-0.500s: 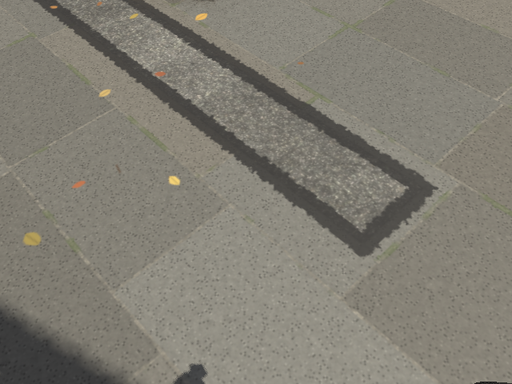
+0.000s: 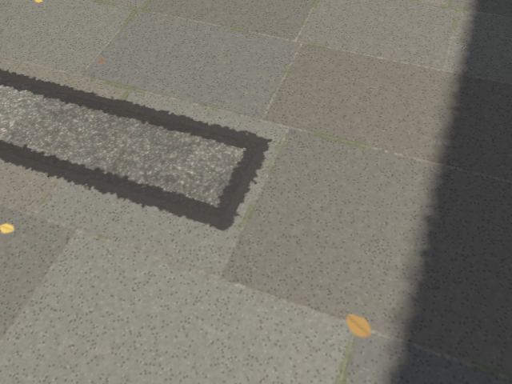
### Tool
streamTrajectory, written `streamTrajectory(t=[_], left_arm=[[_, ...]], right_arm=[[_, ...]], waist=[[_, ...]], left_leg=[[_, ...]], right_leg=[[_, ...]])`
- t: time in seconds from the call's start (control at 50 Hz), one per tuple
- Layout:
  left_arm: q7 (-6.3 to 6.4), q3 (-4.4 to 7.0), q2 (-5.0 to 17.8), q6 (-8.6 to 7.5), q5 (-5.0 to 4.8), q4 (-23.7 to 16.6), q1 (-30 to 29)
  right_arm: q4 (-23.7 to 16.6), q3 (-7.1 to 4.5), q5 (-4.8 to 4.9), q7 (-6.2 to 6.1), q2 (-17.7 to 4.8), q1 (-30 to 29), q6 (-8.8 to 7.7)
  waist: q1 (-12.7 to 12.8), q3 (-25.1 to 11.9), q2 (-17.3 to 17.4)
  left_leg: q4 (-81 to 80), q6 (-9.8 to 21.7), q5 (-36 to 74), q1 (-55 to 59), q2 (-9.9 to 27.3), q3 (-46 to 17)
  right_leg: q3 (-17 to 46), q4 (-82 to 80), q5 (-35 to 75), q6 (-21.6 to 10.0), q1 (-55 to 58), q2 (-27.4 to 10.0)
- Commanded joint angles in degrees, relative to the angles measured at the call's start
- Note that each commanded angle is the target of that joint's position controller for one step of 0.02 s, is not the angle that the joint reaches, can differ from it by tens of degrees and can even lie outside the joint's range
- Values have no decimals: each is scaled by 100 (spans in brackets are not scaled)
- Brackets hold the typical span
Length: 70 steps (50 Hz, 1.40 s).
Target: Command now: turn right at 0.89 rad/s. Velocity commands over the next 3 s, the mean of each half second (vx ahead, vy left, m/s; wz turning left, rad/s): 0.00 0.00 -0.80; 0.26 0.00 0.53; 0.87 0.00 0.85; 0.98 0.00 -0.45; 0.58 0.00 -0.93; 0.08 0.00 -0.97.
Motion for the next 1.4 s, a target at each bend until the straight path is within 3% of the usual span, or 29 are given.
streamTrajectory(t=[0.02, 0.04, 0.18, 0.38, 0.4, 0.42, 0.44, 0.46, 0.5, 0.54, 0.6, 0.7, 0.72, 0.76, 0.78, 0.84, 0.92, 0.94, 1.0, 1.1, 1.14, 1.18, 1.2, 1.22, 1.24, 1.26, 1.3, 1.34, 1.4], left_arm=[[90, 320, 1175, -296, -33, -253, 534], [153, 254, 1014, -246, -142, -318, 183], [378, 238, 1068, -87, -99, -457, -63], [314, 153, 869, 0, -145, -595, -337], [311, 68, 631, 3, -115, -561, -58], [296, -37, 357, -26, -42, -528, 431], [325, 61, 748, -92, 17, -514, 325], [345, 125, 978, -124, 35, -359, 396], [339, -9, 540, -78, 122, -129, 289], [277, -106, 267, -110, 159, -180, 70], [290, -70, 301, -220, -12, -201, -266], [255, 21, 338, -380, -103, 114, 194], [232, 72, 433, -403, -112, 253, 571], [195, 224, 1063, -426, 100, 331, 891], [206, 155, 868, -528, 185, 238, 603], [357, 11, 474, -719, -9, 266, 534], [290, -48, 451, -855, 84, 408, 1107], [182, -64, 581, -809, 376, 604, 1506], [156, -72, 556, -875, 322, 634, 1461], [219, -103, 540, -870, 298, 1039, 1991], [255, -126, 619, -828, 316, 1148, 1963], [292, -72, 1002, -722, 315, 1247, 2071], [278, -50, 1173, -700, 252, 1163, 1908], [199, -117, 945, -733, 246, 963, 1857], [49, -263, 316, -857, 222, 378, 1513], [31, -221, 710, -968, 260, 83, 713], [69, -321, 497, -1047, 212, 31, 563], [73, -373, 410, -866, 420, 167, 972], [35, -399, 357, -580, 516, 85, 745]], right_arm=[[-725, -86, 1, -69, -557, -562, -152], [-680, -114, -65, -127, -642, -518, -136], [-458, 10, -34, -64, -316, -349, -111], [-263, -54, 37, 78, -550, 31, -289], [-288, -85, -18, 64, -706, 3, -279], [-440, -109, -134, 34, -1124, -402, -217], [-383, -65, -274, 59, -907, -164, -213], [-435, 55, -172, 76, -601, -274, -240], [-385, 275, -33, 112, -95, -498, -237], [-328, 219, 84, 104, -365, -455, -109], [-323, -53, 116, 48, -1046, 142, 61], [-439, -120, 326, -68, -933, -36, 182], [-449, -99, 356, -134, -827, 3, 217], [-714, 24, 343, -124, -418, -133, 140], [-759, -30, 267, -90, -695, -183, 45], [-535, -24, 188, 48, -600, 69, -60], [-713, 91, 250, 211, -406, -145, -162], [-711, 76, -458, 475, -488, -599, 92], [-753, 101, -224, 737, -439, -653, 215], [-1024, 298, -206, 816, -241, -1541, 171], [-1035, 375, -208, 735, -139, -1415, 186], [-781, 264, -175, 579, -377, -309, 145], [-427, 113, -164, 504, -656, 965, 83], [-62, -123, -204, 387, -1213, 1834, 79], [-129, -296, -96, 314, -1909, 1491, 156], [-260, -291, -109, 294, -1866, 1745, 171], [86, -170, -134, 162, -1419, 1616, 74], [24, -26, -107, 91, -1072, 1052, -67], [73, 91, 3, 131, -828, 1070, -254]], waist=[[281, -1119, -777], [128, -905, -686], [-26, -993, -846], [-120, -1172, -1288], [13, -1296, -799], [478, -1143, 802], [284, -949, 1253], [297, -857, 710], [307, -732, 272], [208, -515, 574], [-153, -636, 842], [108, -1004, 870], [226, -1335, 688], [377, -816, -1585], [325, -353, -1403], [273, -131, -1018], [498, 130, -857], [528, 279, -381], [413, 554, -891], [606, 806, -837], [356, 538, -901], [-316, -479, -1098], [-930, -1188, -1099], [-1216, -1768, -416], [-688, -2086, 1202], [-1044, -2330, 145], [-535, -810, -413], [46, -354, -431], [201, 52, -281]], left_leg=[[1339, 128, 57, -2089, -288, -810], [946, 142, 512, -2032, -245, -829], [-648, -73, 1588, -1096, -816, -885], [-3397, 231, 2454, 732, -784, -903], [-3707, 480, 2935, 1352, -155, -1393], [-3900, 1144, 4124, 1656, 934, -2741], [-4110, 2009, 4150, 1388, 1527, -3883], [-4013, 2089, 3727, 1188, 1453, -3707], [-3944, 1537, 2694, 1019, 673, -2766], [-3916, 1359, 2936, 1040, 206, -2446], [-3739, 1475, 3500, 1631, 139, -2814], [-3495, 1317, 3765, 1683, 63, -3239], [-3405, 1093, 2409, 1039, -140, -3045], [-1408, 551, 90, -1969, -1193, -1227], [-581, 486, 451, -2469, -556, -1266], [434, 300, 1514, -3101, -218, -1001], [1126, 189, 2287, -3504, 38, -711], [1163, 246, 2178, -3184, -204, -437], [747, 352, 2624, -3054, -86, -350], [-571, 870, 2223, -2898, -3, 383], [-1173, 1252, 1612, -1972, -379, 852], [-1197, 1564, 906, -118, -1154, 1205], [-1562, 1762, 1107, 1661, -1324, 870], [-2122, 1931, 528, 3703, -898, -266], [-3421, 2520, -1224, 4806, 762, -3838], [-4051, 2554, -1135, 4755, 963, -4879], [-4222, 2302, 688, 3131, 736, -3724], [-4329, 2245, 1302, 1684, 166, -2831], [-4676, 2351, 1574, 658, -213, -2439]], right_leg=[[2753, -1712, 2489, -1399, 2291, -1703], [2561, -1747, 2149, -1159, 1982, -1486], [2547, -1610, 1673, -883, 1233, -848], [3362, -762, 1851, -476, 1133, -451], [3065, -261, 727, -241, 815, -169], [2035, 733, -1323, 130, 64, 686], [1646, 1988, -2247, 493, -474, 805], [1757, 2594, -1909, 658, -441, 570], [1631, 2205, -1323, 893, -114, 267], [942, 1190, -1085, 1033, 48, 75], [681, 195, -1144, 973, 171, 375], [742, -1611, 107, 645, 1043, 396], [785, -1983, 474, 453, 1988, 104], [3178, -2594, -1626, -745, 2997, -1945], [3364, -2752, -2089, -891, 2699, -2305], [2267, -2758, -1273, -431, 3113, -1820], [1245, -2893, -464, -404, 2879, -1619], [942, -3087, -522, -348, 2300, -1592], [275, -3230, -175, -211, 2018, -1526], [-588, -3258, 1047, -187, 2789, -1741], [-1191, -2499, 4051, -61, 2931, -1671], [-1326, -547, 7533, -62, 2843, -1833], [-1271, 975, 7390, -21, 2040, -1877], [-1241, 2888, 4876, 179, 244, -1500], [-779, 4987, -755, 531, -2075, -260], [493, 5397, -293, 426, -2619, -273], [493, 4575, 195, 343, -2548, -786], [540, 3961, -58, 453, -1770, -990], [366, 3120, -311, 684, -1623, -1061]])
